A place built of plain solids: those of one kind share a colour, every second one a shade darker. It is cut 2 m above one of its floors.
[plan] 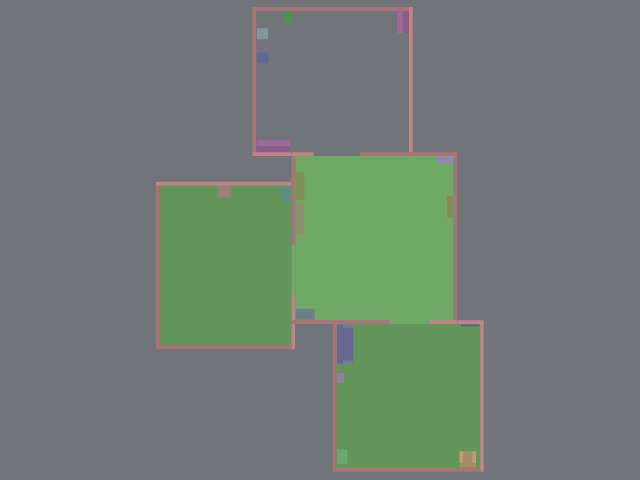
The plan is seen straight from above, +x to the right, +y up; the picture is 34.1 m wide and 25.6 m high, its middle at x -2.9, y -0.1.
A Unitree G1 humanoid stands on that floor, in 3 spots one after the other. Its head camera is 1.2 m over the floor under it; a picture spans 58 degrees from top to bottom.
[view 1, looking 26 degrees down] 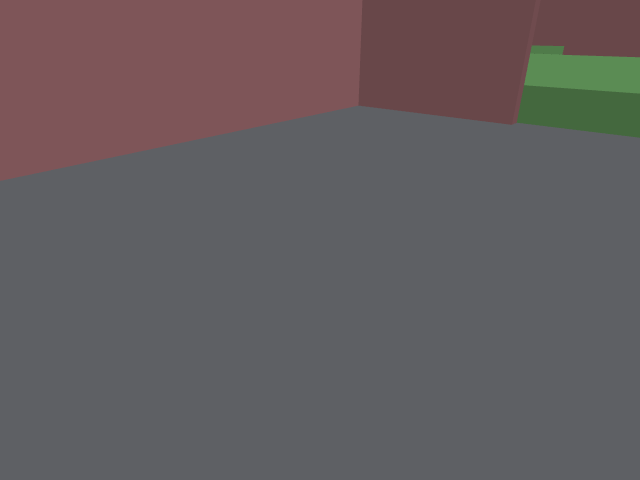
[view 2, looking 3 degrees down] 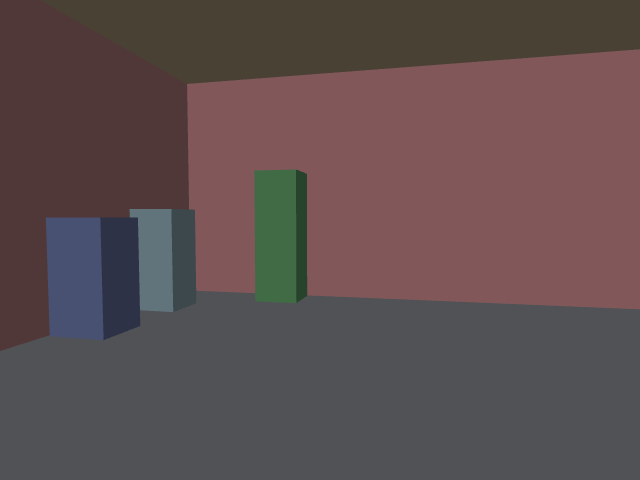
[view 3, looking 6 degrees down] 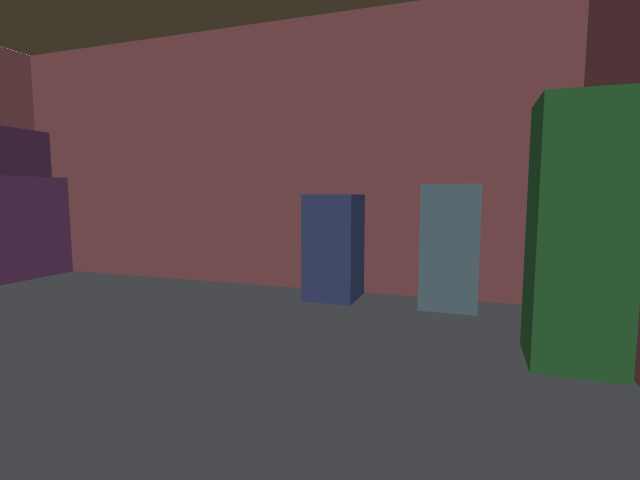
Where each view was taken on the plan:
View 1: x -2.64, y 10.97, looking -50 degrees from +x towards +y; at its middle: ground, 2.74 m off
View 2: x -2.64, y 5.73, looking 103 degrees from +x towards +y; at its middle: wall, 6.57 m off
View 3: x -1.19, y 11.08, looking -161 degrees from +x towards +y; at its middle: washing_machine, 4.73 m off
